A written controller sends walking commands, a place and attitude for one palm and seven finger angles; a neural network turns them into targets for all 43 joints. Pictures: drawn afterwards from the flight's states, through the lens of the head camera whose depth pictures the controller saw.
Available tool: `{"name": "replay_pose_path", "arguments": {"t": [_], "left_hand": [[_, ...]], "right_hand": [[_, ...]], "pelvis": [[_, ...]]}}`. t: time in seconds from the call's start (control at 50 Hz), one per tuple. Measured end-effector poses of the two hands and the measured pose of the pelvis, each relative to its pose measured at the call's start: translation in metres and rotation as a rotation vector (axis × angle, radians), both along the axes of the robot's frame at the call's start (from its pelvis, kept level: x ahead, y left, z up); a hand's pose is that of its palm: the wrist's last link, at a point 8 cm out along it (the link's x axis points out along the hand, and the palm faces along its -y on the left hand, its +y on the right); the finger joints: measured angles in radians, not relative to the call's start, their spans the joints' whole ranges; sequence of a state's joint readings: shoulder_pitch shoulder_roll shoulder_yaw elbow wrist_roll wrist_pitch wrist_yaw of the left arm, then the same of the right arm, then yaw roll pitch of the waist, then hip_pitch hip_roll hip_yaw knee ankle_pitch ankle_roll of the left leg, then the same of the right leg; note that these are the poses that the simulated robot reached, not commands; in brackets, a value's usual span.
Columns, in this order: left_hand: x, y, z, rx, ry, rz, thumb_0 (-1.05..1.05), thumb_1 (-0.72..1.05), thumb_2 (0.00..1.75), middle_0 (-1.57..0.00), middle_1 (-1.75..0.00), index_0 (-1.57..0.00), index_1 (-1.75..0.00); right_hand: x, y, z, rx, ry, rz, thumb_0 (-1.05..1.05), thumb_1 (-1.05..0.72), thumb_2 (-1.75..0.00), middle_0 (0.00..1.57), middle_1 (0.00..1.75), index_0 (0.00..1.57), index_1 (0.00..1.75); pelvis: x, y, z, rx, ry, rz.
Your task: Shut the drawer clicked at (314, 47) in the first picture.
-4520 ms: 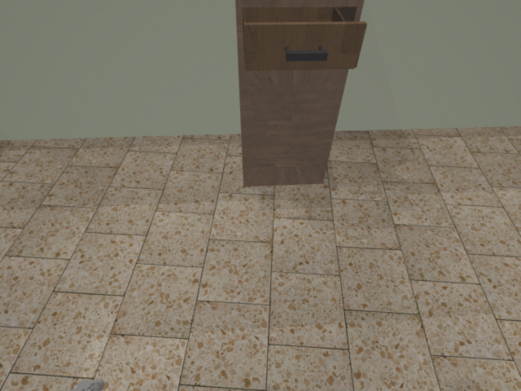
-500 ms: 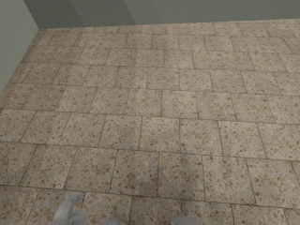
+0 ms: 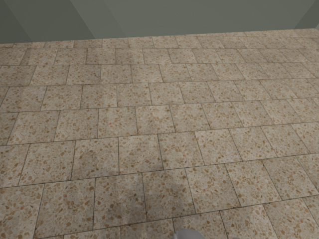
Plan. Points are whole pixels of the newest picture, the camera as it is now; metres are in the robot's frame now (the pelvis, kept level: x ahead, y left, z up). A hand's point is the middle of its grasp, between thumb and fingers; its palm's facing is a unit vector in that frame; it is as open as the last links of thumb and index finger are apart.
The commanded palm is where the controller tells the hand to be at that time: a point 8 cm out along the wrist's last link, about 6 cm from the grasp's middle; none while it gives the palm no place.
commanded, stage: walk to a spot facing it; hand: left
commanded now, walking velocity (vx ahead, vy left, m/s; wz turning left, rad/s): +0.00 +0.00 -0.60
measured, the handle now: out of the picture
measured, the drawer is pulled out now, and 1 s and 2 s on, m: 0.14 0.14 0.14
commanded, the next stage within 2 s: turn to face it in 0.64 s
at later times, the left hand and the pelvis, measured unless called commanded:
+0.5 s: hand (122, 238) +0.14 +0.10 -0.14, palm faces -0.26 -0.93 -0.27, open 7.4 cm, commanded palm none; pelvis +0.00 -0.06 +0.00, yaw -17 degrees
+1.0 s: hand (114, 234) +0.16 +0.13 -0.19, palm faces -0.32 -0.93 -0.16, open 7.4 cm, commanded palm none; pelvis +0.11 -0.04 +0.00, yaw -23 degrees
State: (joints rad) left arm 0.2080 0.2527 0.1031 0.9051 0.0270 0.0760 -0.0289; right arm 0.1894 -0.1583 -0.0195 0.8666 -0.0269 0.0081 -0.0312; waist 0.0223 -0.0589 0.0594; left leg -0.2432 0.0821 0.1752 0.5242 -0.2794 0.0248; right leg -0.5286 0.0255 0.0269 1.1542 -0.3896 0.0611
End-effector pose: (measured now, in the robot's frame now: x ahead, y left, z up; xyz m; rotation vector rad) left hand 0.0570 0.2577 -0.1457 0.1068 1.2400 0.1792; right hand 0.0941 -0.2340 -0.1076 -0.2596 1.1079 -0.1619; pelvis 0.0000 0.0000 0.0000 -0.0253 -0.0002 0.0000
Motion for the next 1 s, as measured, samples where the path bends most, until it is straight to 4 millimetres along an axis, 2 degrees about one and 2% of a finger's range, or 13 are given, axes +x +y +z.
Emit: {"name": "replay_pose_path", "arguments": {"t": [0.08,0.16,0.26,0.34,0.38,0.42,0.5,0.6,0.76,0.84,0.9,0.94,1.0], "left_hand": [[-0.003,0.001,0.003,0.001,0.054,-0.038,0.01,0.91,0.90,-0.20,-0.30,-0.20,-0.30],[0.007,-0.009,0.005,0.009,0.086,-0.101,0.01,0.91,0.90,-0.19,-0.30,-0.20,-0.30],[0.041,-0.039,0.008,0.034,0.055,-0.213,0.01,0.91,0.90,-0.19,-0.30,-0.20,-0.30],[0.075,-0.071,0.011,0.075,-0.040,-0.303,0.01,0.91,0.90,-0.19,-0.30,-0.20,-0.30],[0.085,-0.084,0.018,0.084,-0.082,-0.321,0.01,0.91,0.90,-0.19,-0.30,-0.20,-0.30],[0.089,-0.093,0.025,0.088,-0.101,-0.329,0.01,0.91,0.90,-0.20,-0.30,-0.20,-0.30],[0.091,-0.108,0.034,0.084,-0.097,-0.367,0.00,0.90,0.90,-0.20,-0.30,-0.20,-0.30],[0.087,-0.118,0.033,0.062,-0.061,-0.402,0.00,0.90,0.90,-0.20,-0.30,-0.20,-0.30],[0.077,-0.108,0.017,0.030,0.049,-0.389,0.00,0.90,0.90,-0.20,-0.30,-0.20,-0.30],[0.078,-0.095,0.004,0.022,0.129,-0.378,0.00,0.90,0.90,-0.20,-0.30,-0.20,-0.30],[0.087,-0.085,-0.014,0.012,0.172,-0.367,0.01,0.90,0.90,-0.20,-0.30,-0.20,-0.30],[0.096,-0.082,-0.018,0.012,0.186,-0.369,0.01,0.90,0.90,-0.20,-0.30,-0.20,-0.30],[0.114,-0.081,-0.015,0.006,0.182,-0.373,0.01,0.91,0.90,-0.20,-0.30,-0.20,-0.30]], "right_hand": [[-0.023,-0.004,0.001,0.004,0.025,-0.074,0.01,-0.91,-0.90,0.20,0.30,0.20,0.30],[-0.055,-0.013,-0.007,0.021,0.071,-0.159,0.01,-0.91,-0.90,0.20,0.30,0.20,0.30],[-0.103,-0.033,-0.025,0.060,0.145,-0.274,0.01,-0.91,-0.90,0.20,0.30,0.20,0.30],[-0.141,-0.055,-0.051,0.096,0.197,-0.353,0.01,-0.91,-0.90,0.20,0.30,0.20,0.30],[-0.152,-0.064,-0.054,0.099,0.230,-0.373,0.01,-0.91,-0.90,0.20,0.30,0.20,0.30],[-0.155,-0.071,-0.050,0.101,0.233,-0.388,0.01,-0.91,-0.90,0.20,0.30,0.20,0.30],[-0.144,-0.084,-0.038,0.104,0.166,-0.407,0.01,-0.91,-0.90,0.20,0.30,0.20,0.30],[-0.119,-0.096,-0.026,0.094,0.075,-0.422,0.01,-0.91,-0.90,0.20,0.30,0.20,0.30],[-0.060,-0.100,-0.011,0.058,-0.005,-0.409,0.01,-0.91,-0.90,0.20,0.30,0.20,0.30],[-0.022,-0.093,-0.006,0.035,-0.040,-0.396,0.01,-0.91,-0.90,0.19,0.30,0.20,0.30],[0.000,-0.080,-0.010,0.014,-0.055,-0.382,0.01,-0.91,-0.90,0.20,0.30,0.20,0.30],[0.005,-0.068,-0.012,0.021,-0.037,-0.379,0.01,-0.91,-0.90,0.20,0.30,0.20,0.30],[0.001,-0.048,-0.014,0.048,0.020,-0.388,0.00,-0.91,-0.90,0.20,0.30,0.20,0.30]], "pelvis": [[0.001,0.002,0.004,-0.008,-0.001,-0.055],[0.000,-0.003,0.004,-0.003,0.001,-0.111],[-0.003,-0.020,-0.002,0.013,0.004,-0.183],[-0.007,-0.041,-0.016,0.026,0.003,-0.230],[-0.008,-0.048,-0.015,0.025,-0.002,-0.243],[-0.008,-0.054,-0.010,0.032,-0.008,-0.263],[-0.004,-0.064,0.000,0.044,-0.012,-0.305],[0.006,-0.070,0.006,0.044,-0.010,-0.353],[0.041,-0.067,0.005,0.019,-0.008,-0.404],[0.067,-0.059,0.002,0.002,-0.011,-0.415],[0.088,-0.052,-0.008,-0.011,-0.022,-0.408],[0.096,-0.047,-0.009,0.000,-0.034,-0.417],[0.105,-0.041,-0.003,-0.005,-0.033,-0.400]]}}
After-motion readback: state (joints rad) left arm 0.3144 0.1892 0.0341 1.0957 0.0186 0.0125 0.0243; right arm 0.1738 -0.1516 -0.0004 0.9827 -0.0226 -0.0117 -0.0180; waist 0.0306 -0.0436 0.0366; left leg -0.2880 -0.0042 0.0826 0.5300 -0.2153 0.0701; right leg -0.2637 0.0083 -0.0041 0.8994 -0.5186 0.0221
